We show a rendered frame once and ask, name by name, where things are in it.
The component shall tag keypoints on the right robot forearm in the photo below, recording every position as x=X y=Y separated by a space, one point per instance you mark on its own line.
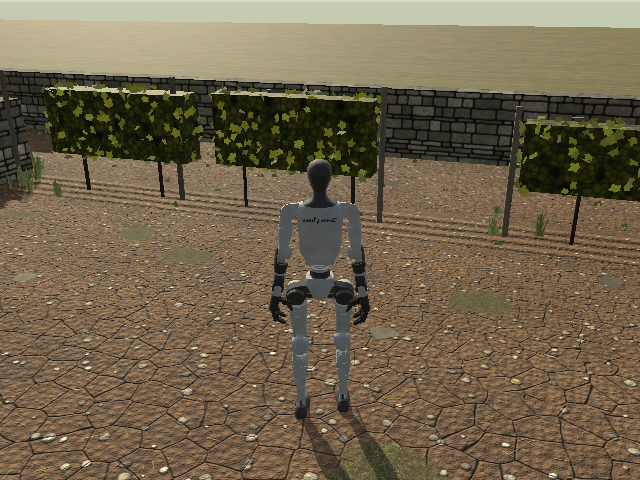
x=359 y=275

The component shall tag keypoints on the robot left thigh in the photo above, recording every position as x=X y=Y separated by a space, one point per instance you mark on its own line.
x=296 y=294

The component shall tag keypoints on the robot right upper arm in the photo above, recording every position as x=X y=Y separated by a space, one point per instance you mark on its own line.
x=351 y=212

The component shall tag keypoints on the left robot forearm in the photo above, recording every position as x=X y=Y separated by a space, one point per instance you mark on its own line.
x=279 y=274

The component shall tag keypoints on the left robot hand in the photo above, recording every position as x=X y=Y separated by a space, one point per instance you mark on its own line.
x=275 y=310

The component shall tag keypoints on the robot head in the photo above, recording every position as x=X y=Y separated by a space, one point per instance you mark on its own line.
x=319 y=173

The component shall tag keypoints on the right robot hand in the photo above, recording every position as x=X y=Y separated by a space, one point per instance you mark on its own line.
x=363 y=311

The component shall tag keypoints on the robot left upper arm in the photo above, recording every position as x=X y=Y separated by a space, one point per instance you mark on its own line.
x=287 y=213

